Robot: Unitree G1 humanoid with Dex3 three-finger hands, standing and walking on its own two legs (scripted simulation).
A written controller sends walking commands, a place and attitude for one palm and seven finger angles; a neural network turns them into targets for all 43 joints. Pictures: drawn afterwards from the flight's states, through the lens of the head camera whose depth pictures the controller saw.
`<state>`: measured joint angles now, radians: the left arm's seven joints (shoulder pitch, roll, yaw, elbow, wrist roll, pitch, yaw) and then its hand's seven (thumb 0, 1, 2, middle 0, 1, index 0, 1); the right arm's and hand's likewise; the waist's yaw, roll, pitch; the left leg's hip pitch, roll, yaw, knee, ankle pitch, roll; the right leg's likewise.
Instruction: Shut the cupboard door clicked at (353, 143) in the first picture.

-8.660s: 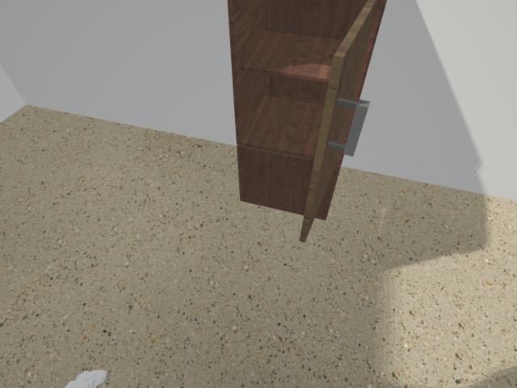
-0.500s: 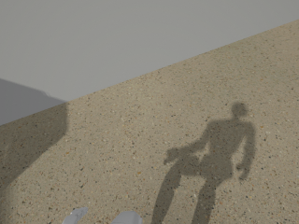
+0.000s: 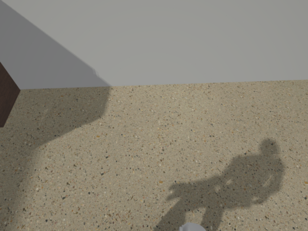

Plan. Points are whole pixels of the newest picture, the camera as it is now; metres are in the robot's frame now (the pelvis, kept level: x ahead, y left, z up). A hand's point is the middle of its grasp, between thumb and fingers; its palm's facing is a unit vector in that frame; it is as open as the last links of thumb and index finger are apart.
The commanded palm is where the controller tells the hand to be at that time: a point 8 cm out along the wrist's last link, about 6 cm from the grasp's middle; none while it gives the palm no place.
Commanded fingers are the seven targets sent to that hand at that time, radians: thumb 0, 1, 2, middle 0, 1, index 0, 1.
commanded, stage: walk to a spot facing it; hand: left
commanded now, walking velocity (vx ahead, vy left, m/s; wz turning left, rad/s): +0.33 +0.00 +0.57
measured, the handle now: out of the picture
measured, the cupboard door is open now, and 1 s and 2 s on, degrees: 82 82 82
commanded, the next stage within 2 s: turn to face it in 1.56 s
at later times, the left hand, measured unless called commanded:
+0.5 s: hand out of the picture +0.11 +0.15 -0.16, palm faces +0.35 -0.91 -0.23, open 7.3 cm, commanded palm none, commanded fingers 0.00 0.90 0.90 -0.20 -0.30 -0.20 -0.30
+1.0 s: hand (70, 168) +0.32 +0.30 -0.17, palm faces +0.47 -0.87 -0.15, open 7.3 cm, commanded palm none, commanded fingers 0.00 0.90 0.90 -0.20 -0.30 -0.20 -0.30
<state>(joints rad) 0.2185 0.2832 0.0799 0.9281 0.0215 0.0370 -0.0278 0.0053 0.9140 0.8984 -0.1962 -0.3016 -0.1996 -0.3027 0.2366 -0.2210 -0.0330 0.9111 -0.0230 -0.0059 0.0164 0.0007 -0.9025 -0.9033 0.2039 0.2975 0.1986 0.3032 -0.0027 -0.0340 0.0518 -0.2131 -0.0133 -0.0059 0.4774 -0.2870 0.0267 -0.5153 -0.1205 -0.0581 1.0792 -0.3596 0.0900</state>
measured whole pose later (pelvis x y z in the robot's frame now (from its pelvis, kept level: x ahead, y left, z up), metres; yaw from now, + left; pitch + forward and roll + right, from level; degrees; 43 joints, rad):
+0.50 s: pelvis +0.17 -0.03 +0.01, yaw +18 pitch +0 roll +1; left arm 0.36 0.17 0.03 1.00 0.03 -0.07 0.01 0.00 0.92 0.90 -0.20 -0.30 -0.20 -0.30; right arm 0.16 -0.26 -0.08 0.96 -0.03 0.03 0.06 0.01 -0.91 -0.90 0.20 0.30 0.19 0.30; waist 0.01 0.02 0.04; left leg -0.61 0.10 0.05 1.05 -0.18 -0.02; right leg -0.05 -0.11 -0.28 0.38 -0.30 0.02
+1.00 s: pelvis +0.34 +0.11 +0.01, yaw +26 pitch -1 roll -1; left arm 0.20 0.19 0.06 1.00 0.03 -0.01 -0.02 0.00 0.92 0.90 -0.19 -0.30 -0.20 -0.30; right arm 0.26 -0.19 -0.05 1.02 -0.01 -0.07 -0.01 -0.03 -0.95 -0.90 0.21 0.30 0.20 0.30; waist 0.01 -0.04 0.03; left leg -0.10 -0.06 0.10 0.34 -0.22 0.10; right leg -0.60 -0.17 -0.05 1.04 -0.16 0.08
